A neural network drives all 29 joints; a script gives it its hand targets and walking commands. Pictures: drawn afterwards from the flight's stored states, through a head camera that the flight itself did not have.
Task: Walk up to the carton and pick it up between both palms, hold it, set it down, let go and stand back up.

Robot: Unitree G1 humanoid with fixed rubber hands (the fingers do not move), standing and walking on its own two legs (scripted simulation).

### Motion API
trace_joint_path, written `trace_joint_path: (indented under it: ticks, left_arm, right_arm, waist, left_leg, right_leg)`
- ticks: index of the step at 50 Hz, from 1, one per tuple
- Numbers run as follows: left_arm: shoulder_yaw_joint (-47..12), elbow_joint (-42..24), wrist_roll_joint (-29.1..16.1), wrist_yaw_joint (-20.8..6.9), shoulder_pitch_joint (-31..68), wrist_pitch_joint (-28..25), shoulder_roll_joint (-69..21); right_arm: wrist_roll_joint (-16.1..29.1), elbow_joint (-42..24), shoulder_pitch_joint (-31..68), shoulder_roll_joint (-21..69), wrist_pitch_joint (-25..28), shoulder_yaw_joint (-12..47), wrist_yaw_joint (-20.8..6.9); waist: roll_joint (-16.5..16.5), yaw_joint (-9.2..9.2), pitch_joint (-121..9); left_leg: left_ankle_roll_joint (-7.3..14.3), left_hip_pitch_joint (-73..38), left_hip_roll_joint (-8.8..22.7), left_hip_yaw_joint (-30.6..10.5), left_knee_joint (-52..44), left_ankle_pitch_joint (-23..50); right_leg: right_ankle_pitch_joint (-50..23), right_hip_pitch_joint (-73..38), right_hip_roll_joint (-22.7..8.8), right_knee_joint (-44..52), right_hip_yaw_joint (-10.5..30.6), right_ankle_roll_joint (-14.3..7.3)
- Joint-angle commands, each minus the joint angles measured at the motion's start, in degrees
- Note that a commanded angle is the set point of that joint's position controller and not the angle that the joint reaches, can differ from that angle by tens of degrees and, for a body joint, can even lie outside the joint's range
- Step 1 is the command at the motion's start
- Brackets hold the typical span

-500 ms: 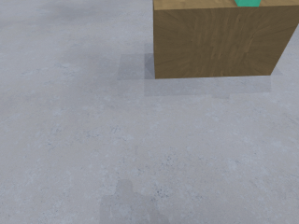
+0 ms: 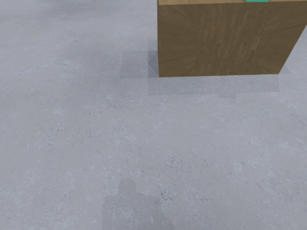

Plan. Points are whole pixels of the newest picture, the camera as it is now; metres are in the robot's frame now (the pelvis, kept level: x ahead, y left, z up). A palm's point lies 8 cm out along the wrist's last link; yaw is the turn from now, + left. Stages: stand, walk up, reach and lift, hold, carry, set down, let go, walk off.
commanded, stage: walk up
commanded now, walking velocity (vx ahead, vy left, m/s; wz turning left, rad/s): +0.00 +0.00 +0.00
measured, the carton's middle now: out of the picture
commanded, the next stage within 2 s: none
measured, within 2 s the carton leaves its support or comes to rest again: neither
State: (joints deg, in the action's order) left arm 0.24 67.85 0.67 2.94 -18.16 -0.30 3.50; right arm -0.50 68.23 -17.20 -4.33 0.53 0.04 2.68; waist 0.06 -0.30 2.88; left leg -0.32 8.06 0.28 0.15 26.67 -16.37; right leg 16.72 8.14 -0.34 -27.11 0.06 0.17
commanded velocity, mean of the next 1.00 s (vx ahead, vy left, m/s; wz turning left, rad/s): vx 0.00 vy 0.00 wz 0.00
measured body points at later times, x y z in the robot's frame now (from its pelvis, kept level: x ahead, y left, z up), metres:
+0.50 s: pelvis +0.08 -0.08 -0.04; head +0.06 -0.09 +0.40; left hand +0.14 +0.19 -0.17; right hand +0.02 -0.33 -0.20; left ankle -0.02 +0.10 -0.72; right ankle +0.13 -0.21 -0.74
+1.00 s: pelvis +0.28 -0.14 -0.02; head +0.27 -0.11 +0.42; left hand +0.41 +0.10 -0.16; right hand +0.23 -0.39 -0.15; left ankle +0.29 +0.01 -0.74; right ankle +0.33 -0.27 -0.68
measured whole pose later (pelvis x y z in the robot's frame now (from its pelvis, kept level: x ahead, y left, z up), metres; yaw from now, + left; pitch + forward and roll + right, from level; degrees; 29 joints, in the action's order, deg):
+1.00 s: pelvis +0.28 -0.14 -0.02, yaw -13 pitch -5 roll +4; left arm 2.6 49.3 1.9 -4.2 -16.4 0.8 16.9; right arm -3.6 50.5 -25.1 -11.8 5.0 -1.1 1.3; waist 7.2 -1.0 2.0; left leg -1.5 9.1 3.3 10.2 36.9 -22.1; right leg 21.4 33.7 -5.8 -65.8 0.8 1.4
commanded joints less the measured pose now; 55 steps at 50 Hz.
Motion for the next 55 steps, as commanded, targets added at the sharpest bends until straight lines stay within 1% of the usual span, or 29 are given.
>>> trace_joint_path:
  ticks: [1, 7, 8, 9, 10, 11, 13, 15, 19, 21, 22, 23, 24, 25, 27, 30, 32, 34, 35, 37, 38, 39, 40, 41, 42, 45, 49, 52, 55]
  left_arm:
    - [0.5, -0.1, -0.2, 0.1, -6.4, -0.3, 3.7]
    - [0.5, -0.1, 0.0, 0.1, -5.6, -0.4, 4.0]
    - [4.9, -5.8, 0.9, -0.8, -4.6, -1.0, 12.9]
    - [4.9, -8.3, 1.6, -1.3, 1.3, -0.8, 13.1]
    - [4.3, -11.8, 2.7, -1.7, 6.0, -0.6, 10.6]
    - [4.1, -13.6, 3.6, -2.2, 8.1, -0.3, 9.2]
    - [4.5, -14.4, 3.5, -3.1, 3.4, -0.3, 8.5]
    - [5.0, -14.9, 2.9, -4.0, -0.1, -0.3, 9.2]
    - [5.8, -16.5, 1.8, -5.4, -4.4, -0.7, 9.5]
    - [7.0, -12.1, 1.7, -5.3, -18.4, -1.4, 11.1]
    - [7.6, -10.0, 2.1, -4.8, -25.0, -1.8, 13.9]
    - [8.2, -10.7, 2.5, -4.0, -27.0, -2.2, 20.2]
    - [7.9, -12.9, 1.8, -3.3, -20.8, -1.9, 23.0]
    - [7.3, -15.8, 1.2, -2.5, -13.5, -1.9, 24.1]
    - [6.9, -17.9, 1.8, -1.7, -8.2, -2.4, 24.7]
    - [5.2, -19.3, 2.4, -1.7, -0.8, -2.9, 22.4]
    - [5.0, -19.0, 2.3, -2.0, 1.4, -3.2, 23.0]
    - [4.7, -19.3, 2.2, -2.5, 2.3, -3.1, 22.7]
    - [4.8, -19.8, 2.2, -2.9, 4.4, -2.9, 23.2]
    - [3.6, -20.1, 2.1, -3.8, 5.8, -2.1, 19.6]
    - [2.2, -20.7, 1.9, -4.4, 4.7, -1.8, 15.5]
    - [1.4, -23.8, 1.6, -5.1, 3.7, -1.5, 13.3]
    - [2.8, -24.9, 2.1, -5.2, 3.0, -0.4, 17.8]
    - [3.1, -24.8, 2.4, -5.5, 3.1, 0.2, 20.0]
    - [2.9, -23.9, 2.1, -5.6, 2.7, 0.3, 19.4]
    - [3.4, -23.3, 2.1, -6.4, 0.6, -0.2, 18.9]
    - [3.3, -25.2, 0.5, -7.8, 3.4, -0.7, 16.3]
    - [3.8, -25.4, 0.3, -8.4, 2.7, -1.8, 15.7]
    - [4.9, -24.3, 1.0, -7.6, -3.1, -3.0, 16.3]
  right_arm:
    - [0.0, -0.6, -5.8, -4.3, 0.5, -0.6, 0.1]
    - [0.0, -0.5, -5.8, -4.1, 0.7, -0.6, 0.2]
    - [-2.7, -6.3, -9.0, -12.3, 2.0, -5.6, 0.2]
    - [-3.8, -5.1, -11.5, -16.7, 2.2, -7.5, 0.6]
    - [-4.4, -4.8, -12.2, -17.9, 2.3, -8.0, 1.1]
    - [-4.6, -4.1, -12.2, -15.8, 2.7, -7.4, 1.4]
    - [-4.9, -6.0, -6.9, -13.5, 4.0, -6.7, 1.3]
    - [-5.3, -7.9, -2.5, -14.1, 4.5, -6.3, 1.0]
    - [-4.5, -9.9, 1.6, -16.8, 4.0, -6.4, -0.1]
    - [-3.8, -12.2, 5.1, -16.2, 3.4, -5.5, -1.1]
    - [-3.4, -13.6, 4.9, -12.8, 3.1, -4.1, -2.0]
    - [-1.8, -17.4, 4.5, -7.9, 3.1, -2.1, -2.9]
    - [-1.5, -20.5, 4.4, -11.5, 2.1, -3.1, -3.1]
    - [-1.1, -21.3, 5.1, -14.0, 1.6, -3.2, -3.3]
    - [-0.8, -21.1, 3.5, -14.2, 2.1, -2.9, -3.9]
    - [-1.0, -22.9, -1.4, -14.9, 1.8, -3.9, -4.7]
    - [-0.6, -23.3, -4.4, -14.7, 1.4, -4.3, -4.9]
    - [-0.8, -23.8, -6.3, -14.3, 1.9, -4.4, -5.0]
    - [-0.8, -23.6, -9.5, -14.2, 2.3, -4.7, -4.9]
    - [-1.8, -20.0, -22.3, -16.2, 3.1, -6.4, -3.8]
    - [-2.3, -19.6, -26.8, -19.0, 3.4, -7.3, -2.9]
    - [-3.2, -22.3, -25.5, -22.9, 3.7, -7.4, -2.0]
    - [-2.8, -23.4, -18.5, -26.1, 3.1, -7.4, -0.7]
    - [-2.3, -25.7, -12.0, -25.9, 3.6, -6.7, -0.1]
    - [-2.6, -26.5, -8.3, -25.2, 4.4, -6.6, 0.1]
    - [-2.9, -25.8, -3.8, -21.5, 6.2, -4.7, -0.3]
    - [-3.1, -23.8, -2.9, -21.8, 7.0, -4.3, -1.0]
    - [-2.8, -23.5, -2.5, -23.1, 6.5, -4.8, -1.7]
    - [-1.9, -23.8, -3.7, -22.7, 5.4, -4.7, -2.1]
  waist:
    - [0.8, 0.16, 4.7]
    - [0.1, 0.08, 4.3]
    - [-1.7, -1.44, -2.3]
    - [-5.4, -4.03, 2.7]
    - [-9.1, -5.42, 6.9]
    - [-5.1, -5.41, 10.2]
    - [-4.8, -2.03, 10.2]
    - [-8.3, -0.32, 9.3]
    - [-8.8, 2.03, 10.2]
    - [2.5, 8.17, 6.4]
    - [13.5, 11.01, 4.4]
    - [28.2, 11.98, 3.0]
    - [19.9, 9.28, 6.0]
    - [13.2, 6.60, 8.8]
    - [6.9, 4.48, 9.0]
    - [8.5, 0.18, 7.5]
    - [9.3, -1.48, 7.4]
    - [6.8, -1.71, 7.6]
    - [5.6, -3.42, 5.4]
    - [-6.2, -8.66, -0.9]
    - [-18.2, -10.50, -2.3]
    - [-25.2, -9.73, -0.6]
    - [-14.8, -6.24, 4.7]
    - [-9.4, -3.21, 8.4]
    - [-8.0, -2.00, 10.1]
    - [-9.0, -0.55, 8.4]
    - [-8.8, 0.12, 10.9]
    - [-7.1, 0.77, 7.3]
    - [-1.9, 3.46, 3.4]
  left_leg:
    - [2.1, 3.3, 4.4, -3.1, -5.6, 11.6]
    - [2.4, 2.5, 4.6, -3.1, -5.0, 14.8]
    - [6.8, -8.1, 7.8, -8.6, -4.3, -20.0]
    - [11.7, -12.7, 16.4, -21.0, -12.4, -36.2]
    - [16.7, -12.8, 26.7, -31.1, -17.3, -37.2]
    - [19.0, -10.9, 29.7, -33.0, -18.0, -34.1]
    - [17.1, -5.8, 27.2, -25.2, -18.0, -29.0]
    - [15.7, -2.6, 24.9, -17.8, -17.6, -25.0]
    - [13.7, 10.9, 20.0, -4.4, -11.5, -24.5]
    - [10.0, 28.0, 14.4, 5.0, 2.8, -27.4]
    - [7.5, 31.6, 7.3, 11.2, 20.4, -23.4]
    - [4.6, 35.8, -0.5, 11.9, 42.4, -22.9]
    - [4.1, 37.8, 0.2, 2.5, 47.8, -20.6]
    - [4.0, 38.7, 3.6, -1.3, 52.2, -16.9]
    - [3.4, 40.6, 7.9, -2.7, 52.3, -11.4]
    - [2.3, 25.7, 10.7, -5.8, 40.2, -13.4]
    - [2.2, 20.1, 9.5, -4.3, 32.4, -12.0]
    - [2.4, 14.6, 7.8, -0.8, 24.3, -8.3]
    - [2.8, 6.3, 6.2, 2.4, 19.2, -3.4]
    - [3.5, -16.3, 1.0, 7.1, 16.1, 0.0]
    - [5.5, -17.8, 5.9, -2.8, 8.7, -14.7]
    - [9.9, -11.5, 22.1, -38.2, -13.0, -44.9]
    - [15.2, -4.5, 28.8, -54.4, -23.9, -58.2]
    - [16.9, -2.2, 29.9, -51.0, -23.1, -56.1]
    - [17.6, -1.4, 28.8, -42.0, -19.7, -46.8]
    - [15.8, 5.3, 24.3, -22.4, -16.9, -28.1]
    - [15.9, 9.1, 23.0, -9.6, -17.7, -13.6]
    - [13.7, 10.5, 19.1, 1.5, -13.7, -10.5]
    - [11.9, 15.5, 17.8, 6.8, -3.6, -7.4]
  right_leg:
    - [-10.7, 2.4, -4.0, 5.7, 3.2, -1.5]
    - [-14.0, 1.8, -4.6, 5.1, 3.0, -1.5]
    - [18.7, 13.6, -1.2, -4.5, 4.7, -3.6]
    - [22.0, 28.7, 1.3, -15.3, 0.4, -2.1]
    - [18.1, 37.9, -1.4, -28.2, -0.8, -0.6]
    - [15.0, 42.0, -5.6, -32.4, 2.9, -0.2]
    - [10.7, 37.7, -9.0, -33.7, 6.3, 0.2]
    - [11.8, 32.7, -10.1, -29.0, 5.8, 1.1]
    - [7.1, 14.8, -8.2, -17.1, -2.0, 0.5]
    - [-0.3, -10.6, -2.1, -13.6, -8.3, -1.7]
    - [5.6, -14.9, 0.8, -10.5, -7.1, -3.2]
    - [31.9, -9.9, -12.1, 7.5, 23.4, -10.1]
    - [51.0, -2.1, -20.1, 22.9, 47.0, -16.5]
    - [54.1, 1.0, -23.5, 24.4, 50.1, -18.2]
    - [42.5, 0.5, -24.0, 18.2, 42.2, -19.5]
    - [34.2, 17.0, -21.6, 16.1, 27.6, -16.9]
    - [31.8, 20.1, -19.4, 14.4, 20.9, -15.8]
    - [29.1, 22.1, -16.6, 11.1, 14.3, -14.4]
    - [28.7, 25.5, -14.8, 7.7, 10.1, -12.9]
    - [31.6, 37.1, -9.0, -10.6, 2.9, -9.3]
    - [28.7, 41.1, -2.0, -31.4, -4.5, -6.1]
    - [23.2, 45.9, 3.5, -48.0, -2.7, -2.9]
    - [18.4, 47.8, 0.2, -52.5, 3.1, -1.4]
    - [12.8, 48.3, -2.9, -55.0, 5.3, -0.5]
    - [8.2, 48.9, -4.7, -55.2, 5.2, -0.1]
    - [5.3, 38.2, -8.3, -45.6, 6.9, 1.8]
    - [2.8, 31.6, -10.5, -31.2, 5.2, 0.9]
    - [-1.6, 18.7, -7.7, -19.0, -1.1, -0.2]
    - [-6.6, 2.9, -2.7, -14.4, -8.1, -2.1]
